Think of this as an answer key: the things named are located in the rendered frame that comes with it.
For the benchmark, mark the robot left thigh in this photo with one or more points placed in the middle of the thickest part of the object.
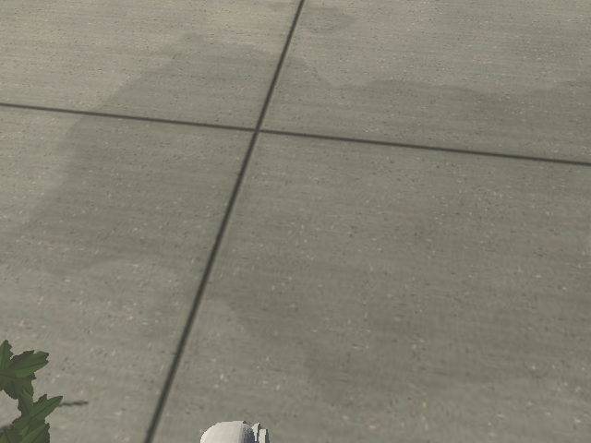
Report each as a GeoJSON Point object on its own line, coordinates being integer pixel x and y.
{"type": "Point", "coordinates": [235, 432]}

